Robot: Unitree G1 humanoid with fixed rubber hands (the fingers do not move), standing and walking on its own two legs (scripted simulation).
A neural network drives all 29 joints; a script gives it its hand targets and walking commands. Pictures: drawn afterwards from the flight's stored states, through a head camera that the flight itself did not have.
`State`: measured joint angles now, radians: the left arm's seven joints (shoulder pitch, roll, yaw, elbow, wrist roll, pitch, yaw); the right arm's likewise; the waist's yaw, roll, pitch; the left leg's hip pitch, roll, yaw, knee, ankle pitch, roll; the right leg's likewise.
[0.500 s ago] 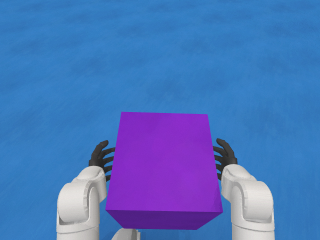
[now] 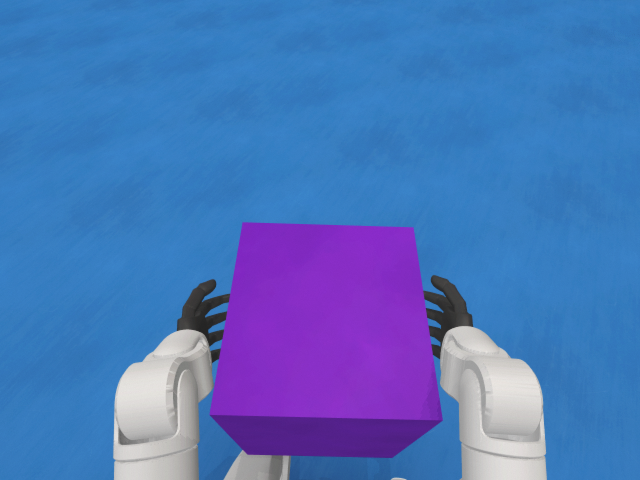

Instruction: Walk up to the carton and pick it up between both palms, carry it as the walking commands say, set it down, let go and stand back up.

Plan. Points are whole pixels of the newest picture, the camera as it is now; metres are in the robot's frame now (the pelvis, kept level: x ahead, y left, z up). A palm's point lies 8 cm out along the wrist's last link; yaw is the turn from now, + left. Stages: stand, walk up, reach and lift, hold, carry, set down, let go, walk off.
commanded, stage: carry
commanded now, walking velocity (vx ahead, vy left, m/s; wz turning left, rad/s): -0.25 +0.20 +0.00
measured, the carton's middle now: (323, 350) +0.29 +0.00 +0.00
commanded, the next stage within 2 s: none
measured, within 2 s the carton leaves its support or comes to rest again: neither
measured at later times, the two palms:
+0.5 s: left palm out of the picture +0.05 +0.29 +0.07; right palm out of the picture +0.05 +0.00 +0.06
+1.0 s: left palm out of the picture -0.19 +0.43 +0.06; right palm out of the picture -0.17 +0.14 +0.06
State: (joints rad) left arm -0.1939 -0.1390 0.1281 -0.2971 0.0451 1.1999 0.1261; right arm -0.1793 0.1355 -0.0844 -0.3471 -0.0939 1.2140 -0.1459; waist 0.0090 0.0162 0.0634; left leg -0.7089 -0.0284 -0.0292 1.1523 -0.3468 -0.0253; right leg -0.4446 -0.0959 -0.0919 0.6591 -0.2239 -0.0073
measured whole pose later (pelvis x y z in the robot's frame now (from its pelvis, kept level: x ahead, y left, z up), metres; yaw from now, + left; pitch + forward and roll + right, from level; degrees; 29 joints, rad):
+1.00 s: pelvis -0.46 +0.26 -0.01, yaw -1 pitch +3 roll +1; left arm -0.19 -0.14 0.15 -0.36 0.03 1.19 0.13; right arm -0.22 0.14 -0.07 -0.35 -0.09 1.19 -0.15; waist 0.06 0.01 0.04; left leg -0.59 0.01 0.06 0.63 -0.10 0.02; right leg -0.45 -0.01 -0.09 0.74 -0.35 -0.04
